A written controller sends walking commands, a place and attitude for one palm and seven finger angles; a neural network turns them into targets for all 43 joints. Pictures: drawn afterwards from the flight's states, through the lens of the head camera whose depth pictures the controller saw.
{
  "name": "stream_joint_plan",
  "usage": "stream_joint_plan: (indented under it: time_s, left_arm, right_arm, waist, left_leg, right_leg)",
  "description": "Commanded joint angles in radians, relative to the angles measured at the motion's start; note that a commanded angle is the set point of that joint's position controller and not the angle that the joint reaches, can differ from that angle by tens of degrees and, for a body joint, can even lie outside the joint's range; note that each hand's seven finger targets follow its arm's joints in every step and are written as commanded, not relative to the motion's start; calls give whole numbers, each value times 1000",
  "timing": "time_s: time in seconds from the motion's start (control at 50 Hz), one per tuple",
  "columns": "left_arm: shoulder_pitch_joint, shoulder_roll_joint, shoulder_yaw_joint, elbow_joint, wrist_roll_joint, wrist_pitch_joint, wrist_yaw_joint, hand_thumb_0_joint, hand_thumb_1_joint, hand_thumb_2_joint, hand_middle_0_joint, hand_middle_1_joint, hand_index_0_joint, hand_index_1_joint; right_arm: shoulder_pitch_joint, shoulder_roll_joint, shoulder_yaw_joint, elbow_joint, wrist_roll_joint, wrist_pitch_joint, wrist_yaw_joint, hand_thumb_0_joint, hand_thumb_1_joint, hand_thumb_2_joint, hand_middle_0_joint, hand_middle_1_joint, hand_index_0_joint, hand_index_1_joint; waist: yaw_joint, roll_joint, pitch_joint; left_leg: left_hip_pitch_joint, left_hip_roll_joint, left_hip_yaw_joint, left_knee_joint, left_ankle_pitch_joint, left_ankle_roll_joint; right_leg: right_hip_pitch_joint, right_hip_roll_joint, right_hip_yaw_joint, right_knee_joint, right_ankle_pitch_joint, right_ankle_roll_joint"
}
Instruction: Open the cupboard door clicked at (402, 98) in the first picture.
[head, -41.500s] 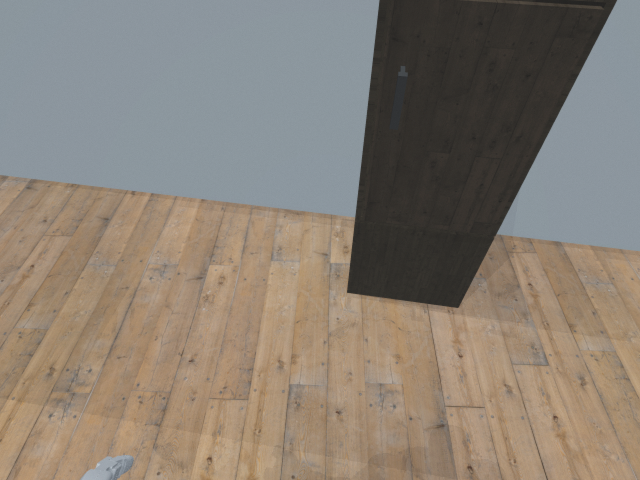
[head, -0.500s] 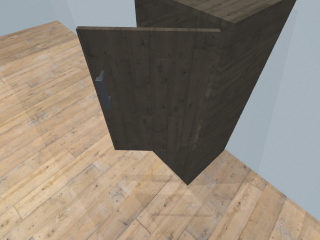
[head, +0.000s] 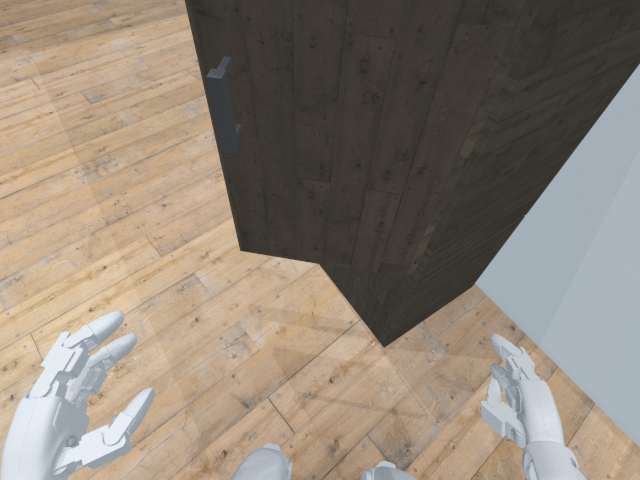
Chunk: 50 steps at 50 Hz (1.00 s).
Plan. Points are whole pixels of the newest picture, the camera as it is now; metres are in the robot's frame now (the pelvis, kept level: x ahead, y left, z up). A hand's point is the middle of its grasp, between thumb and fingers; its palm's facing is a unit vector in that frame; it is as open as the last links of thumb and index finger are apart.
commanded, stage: raise the hand with hooked fingers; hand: left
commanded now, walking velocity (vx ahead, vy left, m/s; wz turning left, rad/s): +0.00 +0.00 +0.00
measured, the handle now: (228, 107) +0.55 +0.21 +0.13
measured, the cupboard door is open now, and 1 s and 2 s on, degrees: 46 46 46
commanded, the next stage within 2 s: move the hooked fingers beside the handle in 1.54 s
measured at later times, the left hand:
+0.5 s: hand (109, 337) +0.23 +0.26 +0.08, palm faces -0.02 -1.00 -0.05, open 12.4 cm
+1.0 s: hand (54, 242) +0.29 +0.31 +0.15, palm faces +0.03 -1.00 -0.06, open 14.0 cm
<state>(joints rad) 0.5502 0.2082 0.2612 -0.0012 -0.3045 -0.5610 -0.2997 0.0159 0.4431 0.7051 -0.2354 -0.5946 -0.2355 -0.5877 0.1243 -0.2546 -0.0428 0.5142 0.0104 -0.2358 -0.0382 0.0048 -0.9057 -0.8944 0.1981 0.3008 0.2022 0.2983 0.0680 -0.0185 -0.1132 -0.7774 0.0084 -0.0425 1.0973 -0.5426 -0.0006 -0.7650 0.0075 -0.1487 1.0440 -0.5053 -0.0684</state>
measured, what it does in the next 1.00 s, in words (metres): stands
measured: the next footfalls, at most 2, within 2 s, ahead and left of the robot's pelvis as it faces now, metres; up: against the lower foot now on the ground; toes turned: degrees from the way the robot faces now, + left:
none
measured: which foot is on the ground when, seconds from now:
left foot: down 0.00-1.00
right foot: down 0.00-1.00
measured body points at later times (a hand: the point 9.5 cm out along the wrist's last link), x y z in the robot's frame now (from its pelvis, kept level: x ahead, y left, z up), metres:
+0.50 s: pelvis -0.01 +0.03 +0.03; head +0.04 +0.03 +0.47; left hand +0.22 +0.31 +0.08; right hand +0.12 -0.25 -0.05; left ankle +0.00 +0.12 -0.66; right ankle +0.01 -0.08 -0.66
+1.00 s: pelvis +0.00 +0.05 +0.05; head +0.03 +0.05 +0.50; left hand +0.28 +0.37 +0.15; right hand +0.16 -0.19 -0.03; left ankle +0.00 +0.12 -0.66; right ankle +0.01 -0.08 -0.66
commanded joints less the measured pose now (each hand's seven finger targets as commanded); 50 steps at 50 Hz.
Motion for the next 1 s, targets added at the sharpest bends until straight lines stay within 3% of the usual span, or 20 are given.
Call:
stream_joint_plan:
  time_s: [0.0,0.04,0.06,0.12,0.14,0.18,0.24,0.26,0.34,0.38,0.42,0.48,0.5,0.58,0.6,0.68,0.76,0.86,0.9,0.98]
  left_arm:
    - [-352,187,-28,-223,-15,-76,-123,0,223,610,-248,-735,-248,-735]
    - [-311,238,27,-109,-24,29,-175,0,177,590,-252,-765,-252,-765]
    - [-278,258,57,-68,-38,94,-193,0,153,580,-253,-780,-253,-780]
    - [-189,336,206,-52,-105,256,-198,0,83,550,-258,-825,-258,-825]
    - [-177,331,238,-69,-129,282,-176,0,60,540,-260,-840,-260,-840]
    - [-167,317,281,-81,-157,283,-114,0,13,520,-263,-870,-263,-870]
    - [-182,265,253,-153,-136,210,-29,0,-57,490,-268,-915,-268,-915]
    - [-191,255,235,-130,-116,190,-15,0,-80,480,-270,-930,-270,-930]
    - [-294,225,113,-58,-64,146,-62,0,-173,440,-277,-990,-277,-990]
    - [-374,249,93,-53,-69,149,-107,0,-220,420,-280,-1020,-280,-1020]
    - [-441,322,133,-62,-70,155,-131,0,-267,400,-283,-1050,-283,-1050]
    - [-523,411,211,-110,-78,156,-115,0,-337,370,-288,-1095,-288,-1095]
    - [-532,403,218,-125,-81,155,-104,0,-360,360,-290,-1110,-290,-1110]
    - [-521,388,233,-66,-86,186,-70,0,-453,320,-297,-1170,-297,-1170]
    - [-515,361,204,-42,-78,206,-73,0,-477,310,-298,-1185,-298,-1185]
    - [-548,334,156,68,-67,314,-112,0,-500,300,-300,-1200,-300,-1200]
    - [-673,382,181,65,-61,361,-140,0,-500,300,-300,-1200,-300,-1200]
    - [-815,453,240,12,-59,309,-129,0,-500,300,-300,-1200,-300,-1200]
    - [-839,469,245,38,-53,304,-131,0,-500,300,-300,-1200,-300,-1200]
    - [-851,483,254,164,-56,344,-168,0,-500,300,-300,-1200,-300,-1200]
  right_arm:
    - [69,-130,-15,-50,17,-64,-27,0,-900,-900,200,300,200,300]
    - [65,-142,-13,-59,35,-62,-39,0,-900,-900,200,300,200,300]
    - [56,-144,-10,-75,42,-56,-45,0,-900,-900,200,300,200,300]
    - [24,-128,-3,-128,52,-28,-49,0,-900,-900,200,300,200,300]
    - [14,-112,3,-141,50,-22,-49,0,-900,-900,200,300,200,300]
    - [1,-86,9,-142,44,-24,-43,0,-900,-900,200,300,200,300]
    - [34,-84,0,-122,35,-40,-32,0,-900,-900,200,300,200,300]
    - [52,-90,-6,-108,33,-42,-28,0,-900,-900,200,300,200,300]
    - [99,-134,-8,-90,37,-57,-27,0,-900,-900,200,300,200,300]
    - [106,-154,-5,-93,43,-67,-39,0,-900,-900,200,300,200,300]
    - [108,-163,-4,-86,48,-74,-53,0,-900,-900,200,300,200,300]
    - [103,-164,5,-82,45,-80,-64,0,-900,-900,200,300,200,300]
    - [100,-153,9,-85,44,-79,-65,0,-900,-900,200,300,200,300]
    - [96,-149,23,-84,41,-75,-58,0,-900,-900,200,300,200,300]
    - [93,-148,26,-87,43,-71,-55,0,-900,-900,200,300,200,300]
    - [100,-162,29,-98,50,-57,-54,0,-900,-900,200,300,200,300]
    - [100,-168,30,-101,50,-50,-61,0,-900,-900,200,300,200,300]
    - [100,-156,40,-86,39,-53,-66,0,-900,-900,200,300,200,300]
    - [108,-156,43,-75,38,-48,-67,0,-900,-900,200,300,200,300]
    - [106,-167,43,-63,43,-38,-76,0,-900,-900,200,300,200,300]
  waist:
    - [-167,96,-165]
    - [-143,35,-197]
    - [-117,16,-219]
    - [-30,-1,-328]
    - [-13,-25,-345]
    - [16,-52,-305]
    - [-6,22,-211]
    - [-25,8,-189]
    - [-91,16,-124]
    - [-101,42,-110]
    - [-92,66,-153]
    - [-67,123,-183]
    - [-60,132,-202]
    - [-41,169,-155]
    - [-48,184,-135]
    - [-61,114,-77]
    - [-66,65,-111]
    - [-56,147,-181]
    - [-59,164,-188]
    - [-59,108,-145]
  left_leg:
    - [65,0,-3,-64,296,40]
    - [38,-8,3,-93,274,44]
    - [25,-16,10,-114,266,44]
    - [61,-28,14,-170,337,34]
    - [56,-30,13,-184,342,29]
    - [60,-23,-2,-218,331,17]
    - [101,-19,9,-265,362,16]
    - [106,-17,13,-271,364,17]
    - [128,-17,14,-281,290,29]
    - [150,-16,9,-290,258,32]
    - [187,-15,3,-316,235,35]
    - [247,-11,-13,-351,260,30]
    - [275,-9,-15,-367,274,28]
    - [320,-3,-36,-404,348,7]
    - [333,0,-32,-413,362,4]
    - [329,2,-37,-437,363,0]
    - [355,4,-41,-446,392,0]
    - [454,6,-54,-458,475,-23]
    - [480,9,-56,-464,497,-28]
    - [450,6,-55,-482,455,-17]
  right_leg:
    - [77,3,186,-173,264,44]
    - [149,-7,207,-222,221,55]
    - [205,-19,227,-256,192,64]
    - [395,-55,242,-282,311,85]
    - [436,-65,246,-288,339,95]
    - [440,-56,228,-294,323,88]
    - [348,-30,166,-277,336,70]
    - [326,-25,155,-274,338,71]
    - [221,-9,140,-295,204,64]
    - [216,-8,148,-316,143,53]
    - [243,-10,149,-332,107,51]
    - [280,1,125,-322,141,37]
    - [291,3,113,-319,160,37]
    - [307,14,78,-317,237,24]
    - [293,13,73,-321,252,26]
    - [299,16,67,-349,279,30]
    - [317,15,66,-365,308,35]
    - [333,17,71,-368,326,26]
    - [334,19,73,-376,332,25]
    - [353,16,73,-401,325,25]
